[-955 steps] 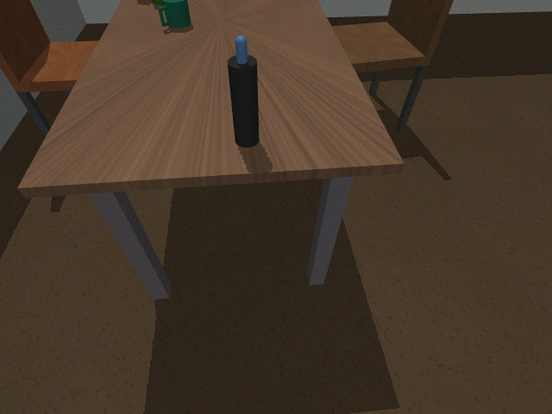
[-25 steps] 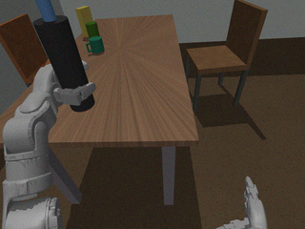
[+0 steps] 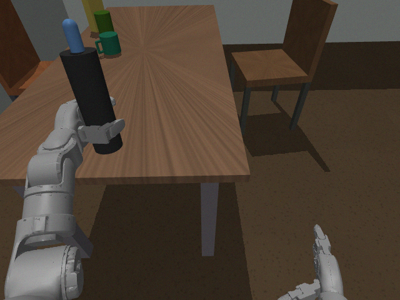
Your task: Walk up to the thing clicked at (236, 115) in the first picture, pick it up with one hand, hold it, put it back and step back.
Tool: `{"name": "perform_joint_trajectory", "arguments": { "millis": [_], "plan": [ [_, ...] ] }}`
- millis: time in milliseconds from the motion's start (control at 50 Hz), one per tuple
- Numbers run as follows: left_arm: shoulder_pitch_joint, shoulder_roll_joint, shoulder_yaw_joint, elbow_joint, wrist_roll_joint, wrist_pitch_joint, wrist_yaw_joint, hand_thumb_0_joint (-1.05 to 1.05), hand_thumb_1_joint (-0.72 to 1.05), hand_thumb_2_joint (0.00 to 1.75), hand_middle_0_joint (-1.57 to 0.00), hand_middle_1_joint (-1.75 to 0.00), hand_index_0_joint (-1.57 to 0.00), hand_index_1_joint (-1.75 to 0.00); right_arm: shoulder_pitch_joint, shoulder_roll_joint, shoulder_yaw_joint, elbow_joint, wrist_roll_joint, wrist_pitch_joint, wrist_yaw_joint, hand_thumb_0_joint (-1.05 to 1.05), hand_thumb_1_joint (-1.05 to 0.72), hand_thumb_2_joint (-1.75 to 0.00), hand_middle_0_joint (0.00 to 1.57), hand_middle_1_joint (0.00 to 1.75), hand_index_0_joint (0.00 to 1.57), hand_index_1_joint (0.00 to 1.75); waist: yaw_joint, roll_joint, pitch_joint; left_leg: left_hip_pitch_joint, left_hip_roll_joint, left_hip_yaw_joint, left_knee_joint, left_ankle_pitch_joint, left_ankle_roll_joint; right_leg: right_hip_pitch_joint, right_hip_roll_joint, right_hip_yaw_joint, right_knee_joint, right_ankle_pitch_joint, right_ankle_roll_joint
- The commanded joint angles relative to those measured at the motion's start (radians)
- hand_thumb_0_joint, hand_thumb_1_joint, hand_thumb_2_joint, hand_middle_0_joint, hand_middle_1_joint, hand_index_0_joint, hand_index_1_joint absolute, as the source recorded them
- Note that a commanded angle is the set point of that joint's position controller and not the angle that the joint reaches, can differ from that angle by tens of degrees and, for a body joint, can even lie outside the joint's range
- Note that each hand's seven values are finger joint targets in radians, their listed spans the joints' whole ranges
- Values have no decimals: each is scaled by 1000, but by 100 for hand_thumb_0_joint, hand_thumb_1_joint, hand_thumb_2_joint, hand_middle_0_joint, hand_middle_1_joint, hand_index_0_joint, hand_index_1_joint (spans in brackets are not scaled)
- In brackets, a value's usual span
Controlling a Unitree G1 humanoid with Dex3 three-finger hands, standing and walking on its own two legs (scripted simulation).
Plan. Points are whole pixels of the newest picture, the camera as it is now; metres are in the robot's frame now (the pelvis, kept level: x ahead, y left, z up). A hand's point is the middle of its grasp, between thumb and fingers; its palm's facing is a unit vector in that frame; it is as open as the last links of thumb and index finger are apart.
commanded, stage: crouch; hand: left
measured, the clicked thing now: (91, 92) +0.41 +0.19 +0.25
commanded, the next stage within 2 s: lower in 0.92 s
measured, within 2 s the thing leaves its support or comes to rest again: neither
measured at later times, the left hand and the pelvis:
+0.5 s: hand (107, 115) +0.46 +0.19 +0.17, palm faces +0.14 -0.99 +0.00, open 8.3 cm; pelvis +0.01 +0.01 +0.00, yaw -1 degrees
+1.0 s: hand (108, 117) +0.48 +0.20 +0.14, palm faces +0.16 -0.99 +0.01, open 8.3 cm; pelvis +0.03 +0.01 +0.00, yaw -2 degrees
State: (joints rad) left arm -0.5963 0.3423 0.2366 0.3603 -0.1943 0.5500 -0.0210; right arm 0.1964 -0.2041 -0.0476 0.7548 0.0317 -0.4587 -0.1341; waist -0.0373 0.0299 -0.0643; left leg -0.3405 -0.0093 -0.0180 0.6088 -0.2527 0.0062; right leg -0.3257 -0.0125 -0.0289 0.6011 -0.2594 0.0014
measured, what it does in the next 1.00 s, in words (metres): stands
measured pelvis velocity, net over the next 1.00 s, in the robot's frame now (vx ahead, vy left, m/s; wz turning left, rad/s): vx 0.03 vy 0.01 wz -0.03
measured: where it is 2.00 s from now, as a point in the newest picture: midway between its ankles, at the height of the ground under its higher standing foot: outside the picture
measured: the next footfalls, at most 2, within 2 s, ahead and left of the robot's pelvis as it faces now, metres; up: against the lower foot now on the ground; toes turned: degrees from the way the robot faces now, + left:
none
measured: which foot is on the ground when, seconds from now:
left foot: down 0.00-1.00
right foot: down 0.00-1.00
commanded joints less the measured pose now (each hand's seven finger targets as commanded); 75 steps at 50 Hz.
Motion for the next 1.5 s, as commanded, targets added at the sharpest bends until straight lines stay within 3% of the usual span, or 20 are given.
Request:
{"name": "perform_joint_trajectory", "arguments": {
  "millis": [0,100,140,260,320,440,640,820,860,900,920,940,980,1080,1120,1260,1320,1420,1440,1480],
  "plan": [
    [-777,320,128,-365,-25,-268,-8,0,28,135,-132,-148,-134,-148,-149,-131,-36,-177,-4,-71,-3,0,58,-4,5,5,5,5,-5,95,-386,202,0,-8,-83,49,12,1,13,-13,-94,95,-7],
    [-813,337,128,-376,-25,-381,2,0,29,137,-132,-150,-134,-150,-183,-87,16,-218,-3,-67,12,0,56,-5,5,5,5,5,9,99,-441,182,1,-6,-69,90,11,60,17,-7,-87,126,-6],
    [-778,388,172,-280,-21,-404,11,0,29,138,-132,-150,-134,-151,-171,-142,-32,-205,-5,-57,9,0,56,-5,5,5,5,5,-2,89,-436,172,2,-2,-66,107,10,65,18,-2,-80,143,-5],
    [-839,348,128,-214,-13,-473,2,0,26,141,-137,-155,-139,-155,-121,-124,-18,-200,0,-34,26,0,56,-5,5,5,5,5,-34,126,-441,205,11,1,-73,108,5,30,23,-1,-88,159,-8],
    [-805,301,108,-43,-12,-494,-7,0,30,141,-137,-154,-139,-154,-117,-151,-37,-211,-1,-19,30,0,57,-4,5,5,5,5,-57,75,-363,194,22,-6,-83,96,6,-23,31,-6,-93,149,-8],
    [-858,280,75,27,-4,-557,-25,0,29,138,-136,-150,-138,-150,-53,-153,-33,-230,2,16,47,0,58,-4,5,5,5,5,-60,80,-394,216,28,-9,-80,156,3,-31,32,-6,-91,191,-13],
    [-868,392,157,26,-3,-660,-15,0,29,137,-133,-148,-135,-148,-88,-153,-27,-301,-2,89,60,0,56,-5,5,5,5,5,-18,86,-534,222,21,1,-38,341,5,78,28,0,-70,321,-14],
    [-876,425,169,51,2,-722,-24,0,33,137,-132,-147,-134,-147,-40,-132,-22,-279,1,164,60,0,56,-5,5,5,5,5,-49,126,-485,209,21,12,-25,328,13,44,26,8,-73,330,-11],
    [-848,369,126,110,2,-716,-37,0,31,136,-132,-146,-134,-147,-62,-130,-19,-300,4,172,62,0,56,-5,5,5,5,5,-68,127,-503,233,22,12,-15,354,16,22,24,10,-72,354,-10],
    [-885,406,146,106,7,-722,-37,0,31,136,-132,-145,-133,-146,-51,-146,-32,-281,3,181,60,0,56,-5,5,5,5,5,-80,126,-473,224,21,13,-18,314,17,-8,24,9,-80,320,-10],
    [-853,353,113,162,9,-715,-40,0,30,136,-133,-146,-134,-146,-74,-136,-20,-307,5,181,61,0,56,-5,5,5,5,5,-84,115,-442,222,22,12,-22,299,17,-28,26,6,-80,305,-12],
    [-854,369,125,179,10,-721,-40,0,29,137,-132,-147,-134,-147,-44,-141,-31,-247,2,185,62,0,57,-5,5,5,5,5,-87,123,-386,197,25,9,-25,262,13,-63,28,3,-81,264,-14],
    [-883,326,93,165,7,-728,-48,0,29,135,-133,-146,-135,-146,-146,-135,-15,-347,9,182,64,0,57,-5,5,5,5,5,-80,108,-465,222,27,3,-23,253,17,-56,28,1,-76,262,-13],
    [-844,378,139,280,11,-747,-38,0,24,130,-131,-144,-133,-144,-76,-175,-53,-291,-1,198,63,0,55,-5,5,5,5,5,-90,75,-417,144,27,1,-8,205,17,-84,29,-1,-53,225,-13],
    [-862,347,124,274,7,-767,-41,0,25,129,-131,-143,-132,-143,-86,-139,-13,-337,0,200,70,0,55,-5,5,5,5,5,-87,79,-462,158,32,-5,9,219,15,-96,32,-5,-36,222,-13],
    [-896,475,195,219,18,-844,-37,0,30,131,-130,-143,-132,-144,-76,-186,-50,-398,-12,230,67,0,54,-5,5,5,5,5,-79,108,-593,131,26,-2,77,259,17,-84,25,8,23,259,-11],
    [-916,486,197,192,23,-875,-37,0,32,133,-131,-145,-133,-145,-94,-143,-12,-442,-12,236,73,0,52,-6,5,5,5,5,-64,152,-626,102,28,-3,96,263,12,-78,24,11,44,252,-15],
    [-921,502,201,190,38,-904,-37,0,34,136,-133,-148,-134,-148,-57,-153,-29,-456,-18,253,74,0,52,-6,5,5,5,5,-90,198,-593,89,28,0,128,260,10,-138,24,19,62,240,-17],
    [-890,459,178,234,38,-898,-38,0,33,134,-132,-147,-133,-147,-50,-134,-13,-462,-18,254,78,0,52,-6,5,5,5,5,-90,183,-580,81,28,1,126,243,11,-137,26,16,64,232,-18],
    [-871,489,203,268,38,-909,-38,0,32,135,-133,-147,-134,-148,1,-155,-41,-416,-23,259,79,0,52,-6,5,5,5,5,-105,193,-533,53,29,3,145,242,10,-175,25,19,71,226,-17]
  ]
}}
